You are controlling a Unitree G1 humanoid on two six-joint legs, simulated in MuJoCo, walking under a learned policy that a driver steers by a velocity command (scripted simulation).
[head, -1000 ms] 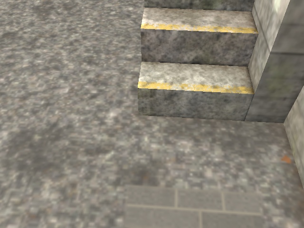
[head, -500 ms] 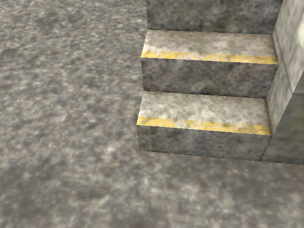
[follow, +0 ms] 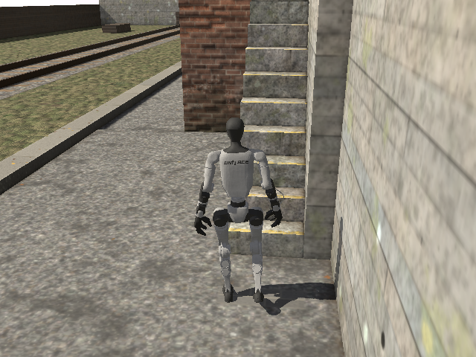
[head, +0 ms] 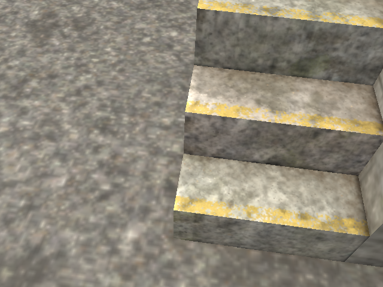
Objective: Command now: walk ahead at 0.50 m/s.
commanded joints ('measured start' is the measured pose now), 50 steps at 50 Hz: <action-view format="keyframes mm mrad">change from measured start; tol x32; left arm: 1 64 40 8 -26 14 15 -9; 15 -311 -10 -17 -131 7 14 -31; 22 144 266 85 -52 36 -2 16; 50 -77 61 49 -212 35 81 60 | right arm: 1 86 -74 -11 -3 13 -25 -7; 50 -89 -82 10 -139 -17 18 -66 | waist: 1 11 103 -86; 19 7 115 -59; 22 62 -293 -285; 50 38 55 -108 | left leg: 1 162 262 -271 -257 200 110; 11 242 244 -31 -342 219 67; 19 396 264 74 62 853 60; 23 -411 38 -128 904 -349 -41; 43 1 -2 -83 137 -104 -55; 47 421 524 -453 -13 1106 201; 50 151 364 -238 -68 518 167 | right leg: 1 -106 -59 24 0 58 11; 19 -7 92 -150 -580 144 -72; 22 660 -323 626 -764 212 -350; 25 378 -214 395 -874 367 -256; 29 234 -113 202 -812 888 -189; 38 221 -124 334 -787 652 -173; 44 263 -23 312 -475 1131 -91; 46 -231 179 125 -36 -132 31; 50 -333 79 58 550 -159 79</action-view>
